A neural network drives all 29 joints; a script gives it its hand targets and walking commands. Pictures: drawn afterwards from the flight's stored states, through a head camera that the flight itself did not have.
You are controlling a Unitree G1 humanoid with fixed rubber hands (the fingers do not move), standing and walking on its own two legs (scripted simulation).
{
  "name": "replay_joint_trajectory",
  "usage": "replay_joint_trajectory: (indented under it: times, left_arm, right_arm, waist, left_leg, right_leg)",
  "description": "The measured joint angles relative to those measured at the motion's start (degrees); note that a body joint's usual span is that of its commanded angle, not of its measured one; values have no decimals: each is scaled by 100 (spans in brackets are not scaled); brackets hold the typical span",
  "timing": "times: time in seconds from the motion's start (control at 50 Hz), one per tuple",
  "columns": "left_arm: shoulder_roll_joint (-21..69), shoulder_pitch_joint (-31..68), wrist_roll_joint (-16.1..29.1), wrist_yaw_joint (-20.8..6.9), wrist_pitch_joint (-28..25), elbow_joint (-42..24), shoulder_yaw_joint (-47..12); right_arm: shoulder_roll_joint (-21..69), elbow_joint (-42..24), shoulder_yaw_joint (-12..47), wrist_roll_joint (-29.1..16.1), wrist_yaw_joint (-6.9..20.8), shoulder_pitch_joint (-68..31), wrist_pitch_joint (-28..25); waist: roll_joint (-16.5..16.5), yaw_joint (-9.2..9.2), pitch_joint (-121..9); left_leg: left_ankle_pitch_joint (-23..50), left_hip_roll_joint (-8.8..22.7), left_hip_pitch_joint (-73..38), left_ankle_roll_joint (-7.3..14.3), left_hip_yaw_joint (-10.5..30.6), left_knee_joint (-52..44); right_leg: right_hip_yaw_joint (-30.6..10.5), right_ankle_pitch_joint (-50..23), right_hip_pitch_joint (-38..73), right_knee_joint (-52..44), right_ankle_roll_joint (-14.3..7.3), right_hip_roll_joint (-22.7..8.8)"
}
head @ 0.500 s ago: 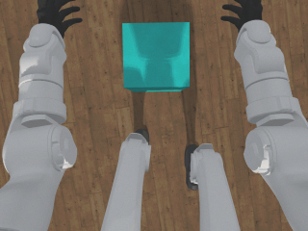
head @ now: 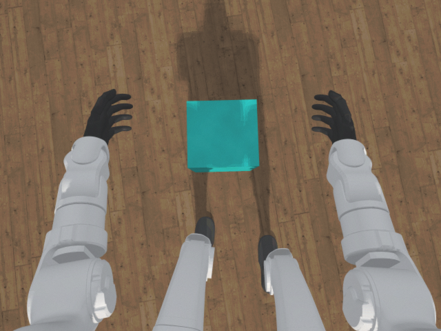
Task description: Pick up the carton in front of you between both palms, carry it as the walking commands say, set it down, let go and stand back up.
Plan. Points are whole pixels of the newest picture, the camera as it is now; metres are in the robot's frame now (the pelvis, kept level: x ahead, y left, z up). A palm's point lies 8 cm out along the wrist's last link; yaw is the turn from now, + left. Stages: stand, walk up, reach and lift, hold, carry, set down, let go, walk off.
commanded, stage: let go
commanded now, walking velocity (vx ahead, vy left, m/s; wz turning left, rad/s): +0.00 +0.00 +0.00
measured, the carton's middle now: (222, 140) +0.49 +0.07 -0.56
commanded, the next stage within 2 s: stand in 1.08 s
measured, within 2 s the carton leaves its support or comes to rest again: neither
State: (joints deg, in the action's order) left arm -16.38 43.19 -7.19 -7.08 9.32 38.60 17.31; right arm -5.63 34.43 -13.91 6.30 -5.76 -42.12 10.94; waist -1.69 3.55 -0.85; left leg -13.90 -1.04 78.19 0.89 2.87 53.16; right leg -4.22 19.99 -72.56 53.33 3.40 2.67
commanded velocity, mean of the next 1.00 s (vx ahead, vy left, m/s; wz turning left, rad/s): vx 0.00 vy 0.00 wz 0.00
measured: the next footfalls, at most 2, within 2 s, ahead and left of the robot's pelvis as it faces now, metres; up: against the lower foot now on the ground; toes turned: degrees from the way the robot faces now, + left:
none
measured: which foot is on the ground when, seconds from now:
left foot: down 0.00-1.00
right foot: down 0.00-1.00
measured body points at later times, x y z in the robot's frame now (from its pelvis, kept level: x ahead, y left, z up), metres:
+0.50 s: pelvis +0.05 -0.02 +0.08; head +0.16 -0.02 +0.51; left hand +0.25 +0.23 -0.01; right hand +0.29 -0.23 -0.02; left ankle +0.07 +0.10 -0.65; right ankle +0.03 -0.15 -0.65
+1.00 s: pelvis +0.08 -0.03 +0.09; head +0.09 -0.03 +0.54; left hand +0.24 +0.21 +0.01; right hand +0.26 -0.26 +0.01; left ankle +0.07 +0.10 -0.65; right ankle +0.03 -0.15 -0.65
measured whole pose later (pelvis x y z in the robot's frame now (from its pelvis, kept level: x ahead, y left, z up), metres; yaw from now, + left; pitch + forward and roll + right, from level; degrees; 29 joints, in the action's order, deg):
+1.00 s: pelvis +0.08 -0.03 +0.09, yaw +3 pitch -4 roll +1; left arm -12.4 -13.2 -1.1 -4.2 7.4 23.6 2.9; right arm -11.6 24.4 -2.0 0.8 3.8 12.1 6.9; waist -1.6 -0.2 5.7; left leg -13.3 -0.8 7.2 -1.3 3.2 24.3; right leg -3.4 18.9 -2.3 25.2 -0.5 0.7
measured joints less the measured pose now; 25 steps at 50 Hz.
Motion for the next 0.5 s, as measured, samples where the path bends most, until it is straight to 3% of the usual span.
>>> replay_joint_trajectory:
  times: [0.16,0.5]
  left_arm:
    - [151,-1618,343,0,-386,-349,-395]
    - [490,-4842,721,300,-962,-1144,-1289]
  right_arm:
    - [-50,-136,274,-96,260,1488,-460]
    - [-390,-484,845,-384,695,4436,-1116]
  waist:
    - [76,-18,-102]
    - [186,-166,171]
  left_leg:
    - [70,-65,-1370,20,-25,-746]
    - [221,-8,-4776,-137,16,-2321]
  right_leg:
    - [-27,-81,1365,-752,-23,-118]
    - [11,-252,4702,-2251,-256,-167]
